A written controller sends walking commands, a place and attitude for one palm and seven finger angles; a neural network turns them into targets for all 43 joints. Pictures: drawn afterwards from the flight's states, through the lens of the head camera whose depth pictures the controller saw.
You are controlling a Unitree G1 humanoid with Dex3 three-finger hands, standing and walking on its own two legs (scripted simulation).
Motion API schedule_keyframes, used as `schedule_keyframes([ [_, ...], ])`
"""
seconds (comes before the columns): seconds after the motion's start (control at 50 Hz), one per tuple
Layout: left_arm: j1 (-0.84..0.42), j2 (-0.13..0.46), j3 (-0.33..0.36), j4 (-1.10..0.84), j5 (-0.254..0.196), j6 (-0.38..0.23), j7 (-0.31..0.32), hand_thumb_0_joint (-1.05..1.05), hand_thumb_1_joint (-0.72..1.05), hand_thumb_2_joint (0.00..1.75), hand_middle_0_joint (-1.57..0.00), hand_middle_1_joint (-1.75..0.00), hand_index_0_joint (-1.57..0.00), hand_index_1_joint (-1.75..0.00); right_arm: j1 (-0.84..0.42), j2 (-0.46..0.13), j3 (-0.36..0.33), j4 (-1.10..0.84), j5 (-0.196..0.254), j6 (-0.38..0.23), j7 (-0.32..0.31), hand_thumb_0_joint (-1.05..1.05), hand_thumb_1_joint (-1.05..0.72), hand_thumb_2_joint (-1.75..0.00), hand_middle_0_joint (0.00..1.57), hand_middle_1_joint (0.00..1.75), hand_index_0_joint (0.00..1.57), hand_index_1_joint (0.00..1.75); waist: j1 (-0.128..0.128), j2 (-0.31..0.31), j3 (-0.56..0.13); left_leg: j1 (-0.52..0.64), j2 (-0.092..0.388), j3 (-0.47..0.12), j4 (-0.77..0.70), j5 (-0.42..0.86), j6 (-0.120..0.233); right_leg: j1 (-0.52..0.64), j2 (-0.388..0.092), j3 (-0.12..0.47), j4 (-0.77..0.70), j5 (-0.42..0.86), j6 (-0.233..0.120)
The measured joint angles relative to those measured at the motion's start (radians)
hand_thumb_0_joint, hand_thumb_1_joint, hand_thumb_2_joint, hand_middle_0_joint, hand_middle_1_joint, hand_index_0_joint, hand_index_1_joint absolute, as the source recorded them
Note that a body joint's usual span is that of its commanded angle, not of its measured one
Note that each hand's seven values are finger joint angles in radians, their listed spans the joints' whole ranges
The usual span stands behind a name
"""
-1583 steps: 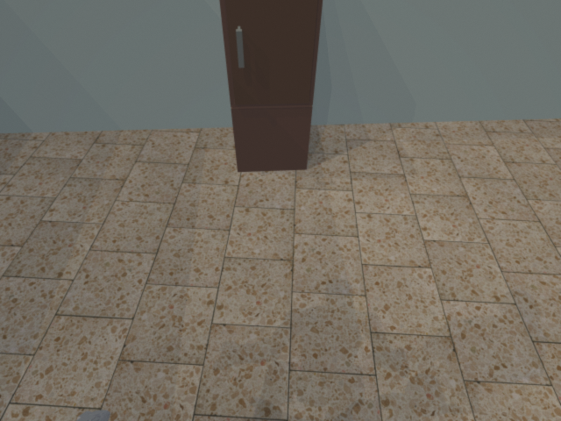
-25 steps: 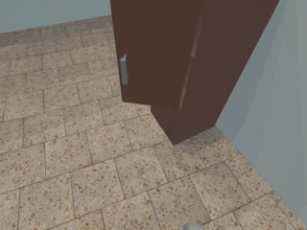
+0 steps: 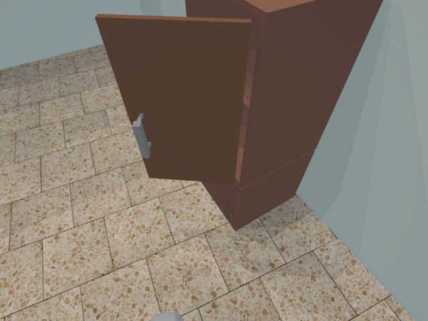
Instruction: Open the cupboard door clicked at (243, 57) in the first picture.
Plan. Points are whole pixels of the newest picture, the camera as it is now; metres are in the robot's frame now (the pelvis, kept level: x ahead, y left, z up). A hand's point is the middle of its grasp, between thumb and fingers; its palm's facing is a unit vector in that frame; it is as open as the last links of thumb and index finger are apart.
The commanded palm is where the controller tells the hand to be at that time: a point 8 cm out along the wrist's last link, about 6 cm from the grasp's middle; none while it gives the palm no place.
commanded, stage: come to a stop and stand still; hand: left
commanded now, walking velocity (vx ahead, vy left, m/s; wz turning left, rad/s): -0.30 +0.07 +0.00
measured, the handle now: (143, 136) +0.62 +0.24 -0.09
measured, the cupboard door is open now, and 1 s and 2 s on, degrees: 54 54 54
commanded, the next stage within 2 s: look again from close up in 1.30 s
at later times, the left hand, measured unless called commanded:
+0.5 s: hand out of the picture +0.05 +0.19 -0.18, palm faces +0.02 -0.96 -0.26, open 7.4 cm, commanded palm none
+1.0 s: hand out of the picture +0.03 +0.16 -0.18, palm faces -0.03 -0.98 -0.22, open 7.3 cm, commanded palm none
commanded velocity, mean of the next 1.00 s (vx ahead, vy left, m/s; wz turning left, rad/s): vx -0.06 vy -0.02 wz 0.00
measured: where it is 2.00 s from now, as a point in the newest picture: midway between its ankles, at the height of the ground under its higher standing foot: outside the picture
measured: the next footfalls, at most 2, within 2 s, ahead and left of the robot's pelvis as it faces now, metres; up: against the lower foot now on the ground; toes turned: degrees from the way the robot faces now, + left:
left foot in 0.10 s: +0.14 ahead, +0.14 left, +0.00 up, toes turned +4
right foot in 0.44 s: +0.02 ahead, -0.12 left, +0.00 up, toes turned -4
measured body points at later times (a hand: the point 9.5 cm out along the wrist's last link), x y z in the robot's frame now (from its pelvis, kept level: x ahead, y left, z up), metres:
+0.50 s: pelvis +0.01 -0.01 -0.02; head +0.04 -0.02 +0.43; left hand +0.05 +0.24 -0.16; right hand +0.09 -0.25 -0.17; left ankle +0.09 +0.13 -0.74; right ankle -0.02 -0.11 -0.75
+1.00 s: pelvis +0.00 -0.01 -0.01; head +0.02 -0.02 +0.44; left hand +0.03 +0.21 -0.16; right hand +0.00 -0.23 -0.17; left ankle +0.01 +0.12 -0.74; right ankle -0.02 -0.12 -0.74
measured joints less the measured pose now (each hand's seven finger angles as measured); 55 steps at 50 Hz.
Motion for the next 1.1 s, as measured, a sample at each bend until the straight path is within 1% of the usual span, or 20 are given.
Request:
schedule_keyframes([
  [0.06,0.031,0.003,-0.012,0.033,0.001,0.019,0.0,-0.02,0.95,0.9,-0.2,-0.3,-0.2,-0.3,-0.049,-0.018,0.002,-0.015,-0.002,0.004,-0.012,0.01,-0.94,-0.9,0.2,0.3,0.2,0.3,0.021,-0.005,0.0,0.035,-0.01,-0.003,-0.178,0.073,-0.009,0.026,-0.002,0.006,0.013,-0.027,0.015],
  [0.1,0.056,0.0,-0.02,0.053,-0.001,0.038,0.003,-0.01,0.94,0.9,-0.2,-0.3,-0.2,-0.3,-0.071,-0.036,0.005,-0.028,0.001,0.003,-0.011,0.01,-0.94,-0.9,0.2,0.3,0.2,0.3,0.03,0.002,-0.003,0.084,-0.011,-0.006,-0.296,0.229,-0.003,0.03,0.003,0.011,0.06,-0.067,0.029],
  [0.12,0.067,-0.001,-0.024,0.062,-0.003,0.05,0.005,-0.01,0.94,0.9,-0.2,-0.3,-0.2,-0.3,-0.079,-0.043,0.005,-0.033,0.002,0.001,-0.012,0.01,-0.94,-0.9,0.2,0.3,0.2,0.3,0.031,0.005,-0.007,0.101,-0.009,-0.007,-0.31,0.237,0.016,0.026,0.006,0.01,0.091,-0.092,0.036],
  [0.18,0.077,0.012,-0.028,0.07,-0.004,0.089,0.015,0.0,0.93,0.9,-0.2,-0.3,-0.2,-0.3,-0.11,-0.031,0.012,-0.048,0.003,0.009,-0.02,0.01,-0.93,-0.9,0.2,0.3,0.2,0.3,0.044,-0.038,-0.006,0.107,-0.029,0.011,-0.286,0.133,0.051,0.012,-0.019,0.027,0.143,-0.13,0.047],
  [0.26,0.064,0.023,-0.027,0.049,-0.008,0.119,0.005,0.01,0.92,0.9,-0.2,-0.3,-0.2,-0.3,-0.158,-0.019,0.017,-0.084,-0.001,0.019,-0.034,0.0,-0.92,-0.9,0.2,0.3,0.2,0.3,0.053,-0.053,0.014,0.094,-0.036,0.026,-0.314,0.152,0.06,-0.08,-0.009,0.09,0.326,-0.275,0.042],
  [0.34,0.044,0.028,-0.016,0.016,-0.005,0.129,-0.001,0.01,0.91,0.9,-0.2,-0.3,-0.2,-0.3,-0.191,-0.021,0.013,-0.112,-0.005,0.029,-0.036,0.0,-0.91,-0.9,0.2,0.3,0.2,0.3,0.047,-0.028,0.032,0.074,-0.018,0.024,-0.339,0.183,0.054,-0.15,0.015,0.118,0.441,-0.312,0.043],
  [0.38,0.036,0.031,-0.012,0.002,-0.004,0.126,-0.002,0.01,0.91,0.9,-0.2,-0.3,-0.2,-0.3,-0.194,-0.026,0.009,-0.117,-0.006,0.032,-0.034,0.0,-0.91,-0.9,0.2,0.3,0.2,0.3,0.043,-0.013,0.034,0.067,-0.009,0.02,-0.345,0.196,0.044,-0.144,0.016,0.117,0.399,-0.287,0.043],
  [0.44,0.042,0.041,-0.009,-0.023,0.002,0.111,-0.004,0.01,0.91,0.9,-0.2,-0.3,-0.2,-0.3,-0.176,-0.034,0.002,-0.117,0.0,0.044,-0.026,0.0,-0.91,-0.9,0.2,0.3,0.2,0.3,0.04,-0.011,0.017,0.041,-0.009,0.019,-0.315,0.194,0.025,-0.076,0.005,0.125,0.185,-0.138,0.035],
  [0.46,0.041,0.041,-0.009,-0.022,0.006,0.106,-0.001,0.01,0.91,0.9,-0.2,-0.3,-0.2,-0.3,-0.17,-0.037,-0.003,-0.112,0.003,0.051,-0.022,0.0,-0.91,-0.9,0.2,0.3,0.2,0.3,0.038,-0.005,0.016,0.034,-0.008,0.012,-0.291,0.168,0.019,-0.073,0.007,0.124,0.176,-0.102,0.03],
  [0.52,0.048,0.028,-0.022,-0.01,0.01,0.104,-0.001,0.01,0.91,0.9,-0.2,-0.3,-0.2,-0.3,-0.128,-0.05,-0.013,-0.087,0.003,0.074,-0.008,0.0,-0.91,-0.9,0.2,0.3,0.2,0.3,0.027,0.011,-0.005,0.033,-0.03,-0.035,-0.194,0.001,0.021,-0.051,0.013,0.101,0.168,-0.115,0.016],
  [0.56,0.055,0.019,-0.028,-0.001,0.009,0.097,-0.001,0.01,0.91,0.9,-0.2,-0.3,-0.2,-0.3,-0.104,-0.052,-0.014,-0.066,0.003,0.077,-0.005,0.0,-0.91,-0.9,0.2,0.3,0.2,0.3,0.026,0.007,-0.019,0.048,-0.043,-0.047,-0.133,-0.03,0.024,-0.035,0.015,0.1,0.135,-0.106,0.011],
  [0.6,0.056,0.01,-0.033,0.01,0.008,0.089,-0.001,0.01,0.91,0.9,-0.2,-0.3,-0.2,-0.3,-0.083,-0.052,-0.011,-0.05,0.005,0.069,-0.008,0.0,-0.91,-0.9,0.2,0.3,0.2,0.3,0.02,0.0,-0.025,0.094,-0.048,-0.045,-0.154,-0.028,0.02,-0.027,0.02,0.101,0.111,-0.092,0.006],
  [0.62,0.054,0.006,-0.036,0.016,0.006,0.084,-0.001,0.01,0.91,0.9,-0.2,-0.3,-0.2,-0.3,-0.072,-0.051,-0.008,-0.042,0.006,0.062,-0.011,0.0,-0.91,-0.9,0.2,0.3,0.2,0.3,0.016,-0.002,-0.026,0.13,-0.049,-0.043,-0.204,-0.001,0.018,-0.026,0.024,0.1,0.107,-0.09,0.006],
  [0.64,0.052,0.001,-0.038,0.023,0.002,0.079,-0.001,0.01,0.91,0.9,-0.2,-0.3,-0.2,-0.3,-0.06,-0.051,-0.004,-0.033,0.007,0.053,-0.013,0.0,-0.91,-0.9,0.2,0.3,0.2,0.3,0.013,0.001,-0.027,0.169,-0.045,-0.047,-0.27,0.077,0.019,-0.028,0.031,0.097,0.109,-0.091,0.006],
  [0.66,0.046,-0.001,-0.038,0.031,-0.001,0.076,0.003,0.01,0.91,0.9,-0.2,-0.3,-0.2,-0.3,-0.05,-0.051,0.0,-0.022,0.007,0.043,-0.017,0.0,-0.91,-0.9,0.2,0.3,0.2,0.3,0.008,0.007,-0.028,0.198,-0.037,-0.054,-0.323,0.084,0.019,-0.03,0.041,0.088,0.114,-0.094,0.007],
  [0.74,0.018,0.015,-0.036,0.057,-0.012,0.076,0.006,0.01,0.93,0.9,-0.2,-0.3,-0.2,-0.3,-0.03,-0.02,0.02,0.03,0.004,0.029,-0.03,0.0,-0.91,-0.9,0.2,0.3,0.2,0.3,0.016,-0.026,-0.011,0.232,-0.039,-0.052,-0.371,0.073,0.007,-0.002,0.039,0.089,0.075,-0.069,-0.002],
  [0.84,0.017,0.016,-0.04,0.081,-0.015,0.079,0.001,0.01,0.93,0.9,-0.2,-0.3,-0.2,-0.3,-0.011,0.001,0.032,0.056,0.003,0.027,-0.032,0.0,-0.91,-0.9,0.2,0.3,0.2,0.3,0.014,-0.025,-0.012,0.259,-0.032,-0.05,-0.414,0.1,0.003,0.028,0.049,0.091,0.023,-0.043,0.002],
  [0.92,0.046,-0.005,-0.054,0.071,-0.005,0.052,0.02,0.01,0.92,0.9,-0.2,-0.3,-0.2,-0.3,-0.003,-0.008,0.033,0.019,0.007,0.023,-0.019,0.0,-0.91,-0.9,0.2,0.3,0.2,0.3,0.008,0.014,-0.014,0.213,-0.014,-0.052,-0.346,0.068,0.011,0.006,0.066,0.092,0.029,-0.033,0.003],
  [1.0,0.076,-0.015,-0.061,0.061,-0.002,0.051,0.016,0.01,0.92,0.9,-0.2,-0.3,-0.2,-0.3,0.017,-0.012,0.036,-0.038,0.002,0.002,-0.012,0.0,-0.91,-0.9,0.2,0.3,0.2,0.3,-0.01,0.032,-0.022,0.193,-0.029,-0.046,-0.305,0.051,0.019,-0.023,0.049,0.099,0.091,-0.064,0.012],
  [1.1,0.087,-0.016,-0.061,0.052,-0.003,0.056,0.01,0.01,0.91,0.9,-0.2,-0.3,-0.2,-0.3,0.033,-0.014,0.047,-0.042,-0.001,0.0,-0.017,0.01,-0.93,-0.9,0.2,0.3,0.2,0.3,0.002,0.037,-0.037,0.208,-0.053,-0.032,-0.313,0.053,0.036,-0.025,0.024,0.111,0.118,-0.079,0.028],
])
